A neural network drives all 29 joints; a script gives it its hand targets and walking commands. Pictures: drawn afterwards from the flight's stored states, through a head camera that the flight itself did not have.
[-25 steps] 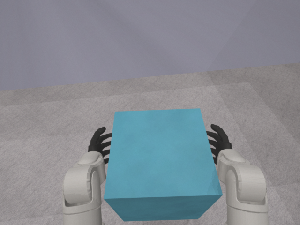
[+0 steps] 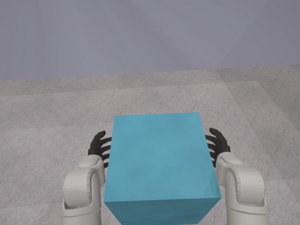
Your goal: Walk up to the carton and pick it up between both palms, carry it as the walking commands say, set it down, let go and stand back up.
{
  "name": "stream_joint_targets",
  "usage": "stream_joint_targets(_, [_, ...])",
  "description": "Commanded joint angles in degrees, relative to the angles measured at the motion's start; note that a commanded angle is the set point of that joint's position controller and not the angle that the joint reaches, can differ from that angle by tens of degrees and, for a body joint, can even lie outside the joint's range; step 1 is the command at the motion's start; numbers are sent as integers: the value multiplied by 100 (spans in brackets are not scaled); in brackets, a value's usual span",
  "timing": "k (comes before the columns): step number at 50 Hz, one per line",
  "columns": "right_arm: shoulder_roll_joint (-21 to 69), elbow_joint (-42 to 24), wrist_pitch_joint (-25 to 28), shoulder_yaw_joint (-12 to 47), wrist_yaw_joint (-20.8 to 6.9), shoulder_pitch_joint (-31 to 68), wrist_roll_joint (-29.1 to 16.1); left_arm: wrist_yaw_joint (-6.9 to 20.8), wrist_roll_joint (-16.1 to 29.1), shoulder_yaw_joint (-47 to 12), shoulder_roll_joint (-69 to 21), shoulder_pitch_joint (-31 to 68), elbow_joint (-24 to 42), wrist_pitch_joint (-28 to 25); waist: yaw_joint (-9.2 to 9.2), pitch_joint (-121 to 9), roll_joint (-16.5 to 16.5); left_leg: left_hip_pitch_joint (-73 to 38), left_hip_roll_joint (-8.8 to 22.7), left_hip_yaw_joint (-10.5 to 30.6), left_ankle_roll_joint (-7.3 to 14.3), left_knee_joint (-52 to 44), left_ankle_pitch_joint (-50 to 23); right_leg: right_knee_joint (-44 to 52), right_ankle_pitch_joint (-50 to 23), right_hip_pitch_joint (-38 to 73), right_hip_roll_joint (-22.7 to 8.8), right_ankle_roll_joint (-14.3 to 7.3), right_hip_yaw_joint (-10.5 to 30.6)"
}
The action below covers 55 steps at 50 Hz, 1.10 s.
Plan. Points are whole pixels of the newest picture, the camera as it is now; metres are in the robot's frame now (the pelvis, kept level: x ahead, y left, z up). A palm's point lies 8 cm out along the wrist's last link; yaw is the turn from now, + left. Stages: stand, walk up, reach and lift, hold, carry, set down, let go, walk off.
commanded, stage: carry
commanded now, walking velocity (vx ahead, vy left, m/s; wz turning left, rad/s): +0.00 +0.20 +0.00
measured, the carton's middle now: (158, 173) +0.26 +0.01 +0.01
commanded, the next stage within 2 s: none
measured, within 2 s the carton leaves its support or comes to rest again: neither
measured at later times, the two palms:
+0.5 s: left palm (36, 175) +0.22 +0.28 +0.09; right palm (173, 177) +0.22 -0.02 +0.09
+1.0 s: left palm out of the picture +0.18 +0.33 +0.10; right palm (149, 198) +0.17 +0.03 +0.10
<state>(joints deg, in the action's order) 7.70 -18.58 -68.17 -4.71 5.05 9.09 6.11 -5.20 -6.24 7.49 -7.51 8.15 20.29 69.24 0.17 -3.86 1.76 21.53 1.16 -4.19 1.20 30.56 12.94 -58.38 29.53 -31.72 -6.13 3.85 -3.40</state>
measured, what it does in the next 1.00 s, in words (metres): steps to the left: right foot, then left foot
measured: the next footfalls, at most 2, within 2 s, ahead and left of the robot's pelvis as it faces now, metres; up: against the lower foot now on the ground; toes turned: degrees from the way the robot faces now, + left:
right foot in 0.16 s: +0.02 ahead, -0.06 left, +0.00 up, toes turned -10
left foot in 0.48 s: +0.00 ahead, +0.27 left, +0.00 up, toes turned -9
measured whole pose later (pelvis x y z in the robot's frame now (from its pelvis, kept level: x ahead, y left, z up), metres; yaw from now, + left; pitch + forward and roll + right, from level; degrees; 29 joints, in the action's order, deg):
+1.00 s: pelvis -0.09 +0.19 +0.00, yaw -1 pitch +3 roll +0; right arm 7.7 -15.5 -69.1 -6.9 4.5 9.9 6.7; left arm -4.8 -7.7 7.2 -7.8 10.3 15.6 70.0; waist -0.8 -7.7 0.0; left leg 20.4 -0.5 -6.6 3.4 26.9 9.5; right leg -28.8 13.1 -18.1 -3.6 1.3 -4.8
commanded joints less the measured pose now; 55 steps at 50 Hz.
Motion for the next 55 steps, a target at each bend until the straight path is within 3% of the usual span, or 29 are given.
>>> stream_joint_targets(1, [5214, -264, 2, 3685, -1451, 2226, -2113, 1522, 2529, -4390, -5137, 3041, 508, -36, -64, -1377, -1198, -934, 1010, 714, 923, -890, -1415, -315, -155, -164, 165, -61, -149])
stream_joint_targets(5, [5075, -190, -60, 3729, -1359, 2098, -2013, 1528, 2408, -4206, -4985, 2579, 308, 33, -63, -1618, -1043, -995, 1204, 971, 1120, -784, -1607, 1523, -133, 625, 294, -356, -273])
stream_joint_targets(6, [5053, -135, -74, 3738, -1338, 2083, -1980, 1540, 2386, -4161, -4980, 2500, 244, 44, -8, -1673, -975, -948, 1156, 932, 1021, -689, -1542, 2330, -511, 1036, 331, -428, -349])
stream_joint_targets(7, [5015, -64, -82, 3735, -1315, 2081, -1942, 1561, 2383, -4113, -4965, 2464, 191, 52, 49, -1699, -818, -785, 1053, 855, 784, -554, -1332, 3375, -1181, 1613, 230, -439, -390])
stream_joint_targets(8, [4999, -19, -71, 3737, -1302, 2129, -1920, 1589, 2386, -4062, -4941, 2478, 149, 54, 63, -1685, -309, -221, 853, 749, 440, -151, -971, 3948, -1554, 2385, -323, -452, 253])
stream_joint_targets(9, [4967, -72, -82, 3812, -1301, 2163, -1927, 1620, 2293, -3990, -4866, 2286, -60, 37, 74, -1440, 1244, 1327, 288, 263, -19, 792, 360, 4189, -2498, 3175, -1899, -922, 2124])
stream_joint_targets(10, [4969, -316, -103, 3944, -1345, 2461, -2010, 1651, 2238, -3935, -5062, 2180, -204, -11, 97, -1081, 1786, 1420, 171, 216, -140, 1834, 1790, 4310, -3351, 2555, -2522, -1606, 2566])
stream_joint_targets(11, [5103, -395, -33, 4042, -1357, 2684, -2127, 1645, 2348, -4045, -5192, 2494, 26, -61, 84, -935, 932, 1263, 179, 630, -195, 2411, 1477, 4233, -3400, 2306, -2230, -1546, 2111])
stream_joint_targets(12, [5186, -479, -1, 4090, -1388, 2763, -2246, 1646, 2375, -4088, -5242, 2557, 145, -78, 94, -916, 400, 1198, 153, 728, -253, 2722, 1165, 4205, -3168, 2136, -2005, -1403, 1685])
stream_joint_targets(13, [5254, -561, 1, 4117, -1401, 2796, -2331, 1633, 2370, -4082, -5241, 2587, 254, -89, 80, -888, 357, 1274, 149, 709, -302, 2721, 898, 4148, -3084, 2116, -1757, -1237, 1282])
stream_joint_targets(15, [5218, -583, -32, 4167, -1394, 2631, -2349, 1597, 2329, -4062, -5202, 2433, 347, -77, 67, -1074, 721, 1265, 45, 485, -448, 2367, 811, 3884, -3748, 2391, -1368, -1078, 692])
stream_joint_targets(18, [5066, -486, -92, 4108, -1350, 2364, -2288, 1565, 2251, -3998, -4961, 2189, 319, -22, 69, -1337, 988, 838, -7, 161, -490, 1656, 1096, 3591, -4535, 2570, -1261, -1047, 417])
stream_joint_targets(20, [5022, -417, -120, 4064, -1350, 2251, -2249, 1547, 2179, -4014, -4921, 2114, 302, 4, 71, -1442, 1275, 331, -81, -44, -438, 794, 988, 3468, -4250, 2458, -1092, -943, 234])
stream_joint_targets(22, [4985, -323, -136, 4018, -1360, 2201, -2204, 1529, 2155, -4026, -4892, 2176, 282, 17, -9, -1480, 1133, -392, -225, -352, -377, -693, 32, 3051, -3475, 2196, -858, -630, -7])
stream_joint_targets(23, [4949, -308, -146, 4006, -1378, 2246, -2205, 1520, 2139, -4026, -4840, 2244, 293, 22, -2, -1631, 711, -1135, -52, -256, -348, -1035, -369, 2718, -2913, 1796, -744, -386, -97])
stream_joint_targets(24, [4979, -235, -164, 3964, -1405, 2196, -2210, 1509, 2098, -4036, -4777, 2267, 259, 32, -22, -1651, -33, -1740, 655, 491, -261, -1146, -887, 2203, -1724, 1047, -581, -119, -212])
stream_joint_targets(25, [4885, -134, -135, 3836, -1452, 2080, -2160, 1517, 2099, -4061, -4883, 2231, 189, 53, -80, -1558, -1655, -1936, 1841, 1854, 220, -1205, -2597, 1727, 142, 61, -28, 203, -519])
stream_joint_targets(26, [4961, -53, -79, 3793, -1474, 2161, -2132, 1532, 2174, -4204, -4994, 2554, 263, 45, -122, -1591, -1982, -1386, 1790, 1607, 608, -978, -2713, 1123, 708, 416, -111, 150, 19])
stream_joint_targets(28, [5208, -234, -25, 3767, -1514, 2301, -2183, 1553, 2392, -4370, -5219, 3000, 454, -25, -112, -1324, -1403, -788, 1432, 1123, 550, -1018, -1750, 497, 176, 455, 93, 63, -29])
stream_joint_targets(30, [5204, -246, -12, 3669, -1501, 2206, -2098, 1530, 2488, -4445, -5229, 3077, 518, -27, -82, -1295, -1346, -734, 1208, 841, 560, -1071, -1249, 588, -304, 402, 105, 27, -14])
stream_joint_targets(33, [5054, -97, -53, 3601, -1425, 2067, -2008, 1516, 2436, -4338, -5065, 2864, 361, 30, -76, -1469, -1183, -987, 1239, 860, 661, -928, -1505, 1700, -304, 749, 252, -79, -64])
stream_joint_targets(35, [4976, 43, -86, 3576, -1394, 2007, -1947, 1529, 2362, -4248, -5021, 2629, 200, 58, 8, -1560, -979, -965, 1181, 853, 544, -780, -1257, 3248, -1147, 1489, 304, -174, -198])
stream_joint_targets(36, [4962, 100, -84, 3575, -1387, 1994, -1928, 1540, 2351, -4217, -5007, 2620, 162, 64, 2, -1609, -830, -844, 1107, 900, 374, -736, -1072, 3647, -1545, 1971, 196, -211, -123])
stream_joint_targets(37, [4964, 141, -78, 3602, -1387, 2070, -1924, 1552, 2344, -4214, -5014, 2655, 107, 61, -14, -1588, -492, -599, 1042, 845, 176, -667, -974, 3699, -1774, 2266, -125, -281, 109])
stream_joint_targets(38, [4993, 21, -110, 3694, -1408, 2268, -1958, 1571, 2230, -4120, -5054, 2561, -154, 35, -81, -1324, 170, -551, 710, 575, 77, -673, -423, 3515, -2011, 1858, -386, -375, 411])
stream_joint_targets(39, [5059, -41, -118, 3765, -1422, 2454, -1989, 1587, 2237, -4090, -5118, 2675, -159, 25, -92, -1192, 370, -659, 658, 529, 82, -663, -96, 3629, -1776, 1561, -441, -374, 462])
stream_joint_targets(42, [5112, -122, -142, 3859, -1448, 2719, -2185, 1552, 2196, -4010, -5098, 2756, -94, 14, -43, -1037, 50, -605, 700, 687, 85, -892, 278, 3619, -1013, 1339, -261, -327, 286])
stream_joint_targets(47, [5104, 183, -196, 3786, -1514, 2668, -2224, 1485, 2085, -3962, -5104, 2786, -234, 55, -33, -1071, -389, -313, 822, 861, 76, -1367, 825, 3293, -1202, 1566, -97, -291, 124])
stream_joint_targets(55, [5140, 275, -160, 3701, -1483, 2647, -2164, 1497, 2189, -4040, -5137, 2986, -210, 55, -53, -1190, -385, -508, 814, 751, 86, -1323, 529, 3350, -1350, 1475, -125, -279, 179])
